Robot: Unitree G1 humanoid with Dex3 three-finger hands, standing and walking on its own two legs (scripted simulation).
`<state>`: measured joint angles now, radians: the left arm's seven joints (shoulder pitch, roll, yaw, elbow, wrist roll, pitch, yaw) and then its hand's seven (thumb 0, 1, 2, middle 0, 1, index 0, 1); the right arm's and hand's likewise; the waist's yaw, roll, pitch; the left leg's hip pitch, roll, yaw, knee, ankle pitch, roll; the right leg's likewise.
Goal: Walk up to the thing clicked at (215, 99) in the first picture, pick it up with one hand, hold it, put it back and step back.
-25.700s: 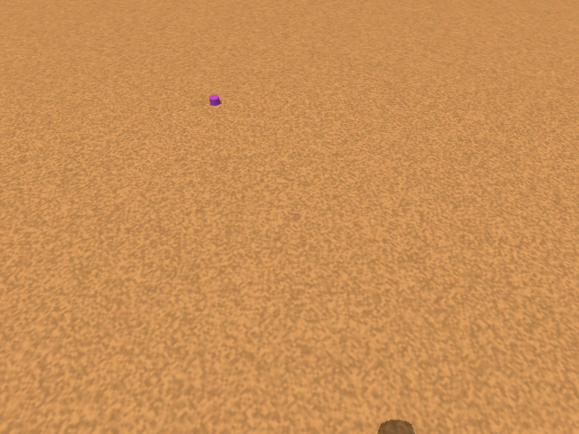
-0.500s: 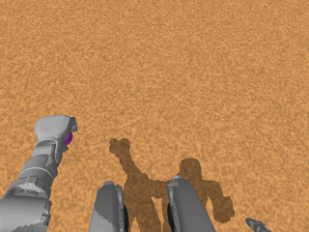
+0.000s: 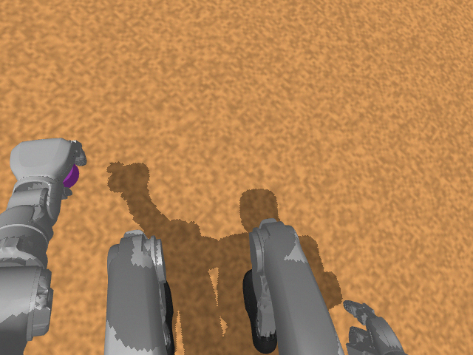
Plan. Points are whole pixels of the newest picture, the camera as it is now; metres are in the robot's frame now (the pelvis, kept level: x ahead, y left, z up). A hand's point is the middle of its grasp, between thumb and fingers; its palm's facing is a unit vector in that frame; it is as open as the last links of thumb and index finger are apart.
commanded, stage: crouch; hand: left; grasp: from above
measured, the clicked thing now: (58, 171) +0.44 +0.29 -0.18
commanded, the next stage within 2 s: lower in 0.76 s
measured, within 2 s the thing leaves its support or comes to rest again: neither
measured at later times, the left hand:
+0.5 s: hand (72, 183) +0.43 +0.28 -0.23, palm faces -0.44 -0.05 -0.90, open 7.3 cm
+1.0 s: hand (76, 187) +0.43 +0.29 -0.28, palm faces -0.46 -0.06 -0.89, open 7.4 cm
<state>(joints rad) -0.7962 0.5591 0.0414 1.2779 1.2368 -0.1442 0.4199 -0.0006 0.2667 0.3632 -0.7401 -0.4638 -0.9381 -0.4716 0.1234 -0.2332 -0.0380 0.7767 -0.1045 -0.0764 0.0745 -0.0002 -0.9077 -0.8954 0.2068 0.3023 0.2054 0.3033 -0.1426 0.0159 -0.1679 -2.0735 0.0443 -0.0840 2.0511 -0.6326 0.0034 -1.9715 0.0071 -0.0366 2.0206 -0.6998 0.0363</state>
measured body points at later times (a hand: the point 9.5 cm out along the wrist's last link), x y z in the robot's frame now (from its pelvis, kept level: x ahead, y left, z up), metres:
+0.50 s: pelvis -0.01 -0.01 -0.07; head +0.22 +0.04 +0.31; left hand +0.45 +0.28 -0.18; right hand +0.05 -0.28 -0.20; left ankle +0.09 +0.12 -0.40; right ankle +0.08 -0.13 -0.40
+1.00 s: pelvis -0.01 -0.01 -0.11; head +0.23 +0.05 +0.27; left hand +0.45 +0.29 -0.23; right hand +0.06 -0.28 -0.22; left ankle +0.08 +0.12 -0.40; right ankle +0.08 -0.13 -0.40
